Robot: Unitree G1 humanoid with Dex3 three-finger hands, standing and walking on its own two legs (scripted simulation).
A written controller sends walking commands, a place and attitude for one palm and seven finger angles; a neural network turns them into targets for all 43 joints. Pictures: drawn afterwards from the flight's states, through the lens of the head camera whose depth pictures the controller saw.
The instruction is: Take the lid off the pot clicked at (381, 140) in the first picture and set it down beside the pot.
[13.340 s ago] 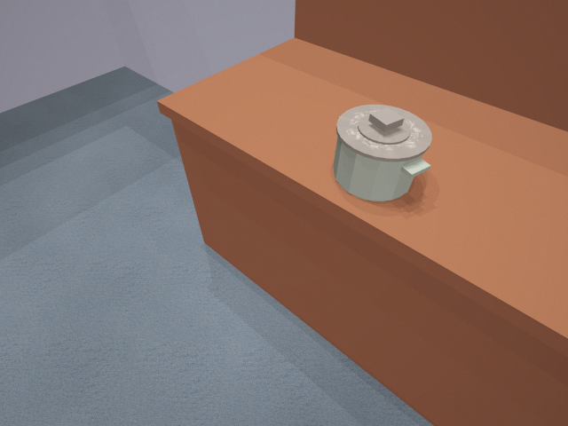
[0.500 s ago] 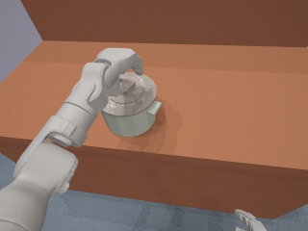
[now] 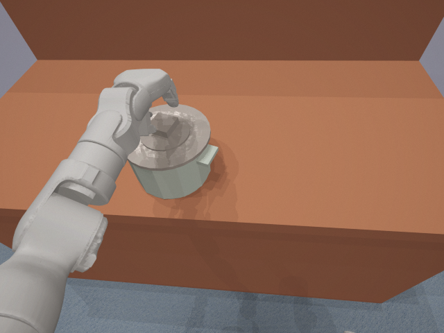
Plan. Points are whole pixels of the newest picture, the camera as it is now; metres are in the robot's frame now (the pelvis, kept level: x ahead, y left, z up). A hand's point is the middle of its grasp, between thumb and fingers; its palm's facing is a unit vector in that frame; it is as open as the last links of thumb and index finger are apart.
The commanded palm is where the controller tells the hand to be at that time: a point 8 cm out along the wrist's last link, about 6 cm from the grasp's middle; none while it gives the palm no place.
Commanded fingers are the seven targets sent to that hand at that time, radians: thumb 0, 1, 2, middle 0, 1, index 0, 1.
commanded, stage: move the open hand above the knob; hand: left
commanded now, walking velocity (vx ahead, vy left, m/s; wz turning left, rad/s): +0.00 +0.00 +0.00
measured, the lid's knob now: (163, 125) +0.50 +0.11 +0.09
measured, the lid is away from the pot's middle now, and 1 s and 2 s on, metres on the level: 0.00 0.00 0.00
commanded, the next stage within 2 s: lower the open fingers around the knob in 0.98 s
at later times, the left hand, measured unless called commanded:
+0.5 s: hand (149, 106) +0.46 +0.11 +0.18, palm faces -0.23 -0.01 -0.97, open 9.9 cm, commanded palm +0.45 +0.11 +0.23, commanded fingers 0.00 -0.28 1.44 -0.85 -0.08 -0.85 -0.08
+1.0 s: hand (155, 109) +0.47 +0.11 +0.16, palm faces -0.27 +0.01 -0.96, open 9.9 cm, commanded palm +0.46 +0.11 +0.23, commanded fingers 0.00 -0.28 1.44 -0.85 -0.08 -0.85 -0.08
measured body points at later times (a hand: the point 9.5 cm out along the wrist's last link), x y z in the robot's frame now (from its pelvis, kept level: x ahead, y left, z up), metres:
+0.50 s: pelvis -0.01 +0.00 +0.00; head +0.02 -0.02 +0.45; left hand +0.47 +0.11 +0.23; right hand +0.13 -0.24 -0.13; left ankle -0.01 +0.07 -0.74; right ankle -0.02 -0.10 -0.74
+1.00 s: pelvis +0.00 +0.00 +0.00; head +0.04 -0.03 +0.45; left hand +0.48 +0.10 +0.21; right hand +0.08 -0.26 -0.14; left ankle -0.01 +0.07 -0.74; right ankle -0.02 -0.10 -0.74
